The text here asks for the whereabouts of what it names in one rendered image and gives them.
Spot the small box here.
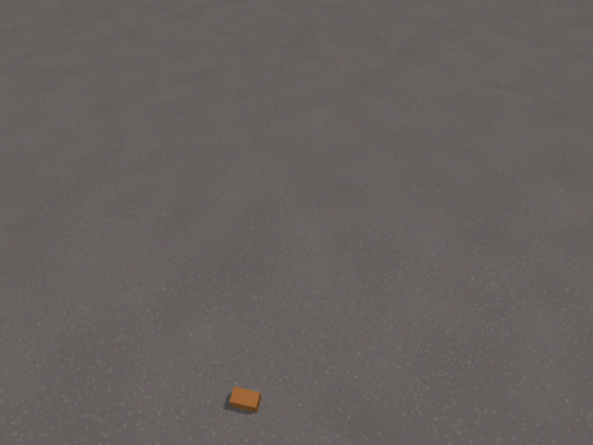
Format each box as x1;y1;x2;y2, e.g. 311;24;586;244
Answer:
229;387;261;413

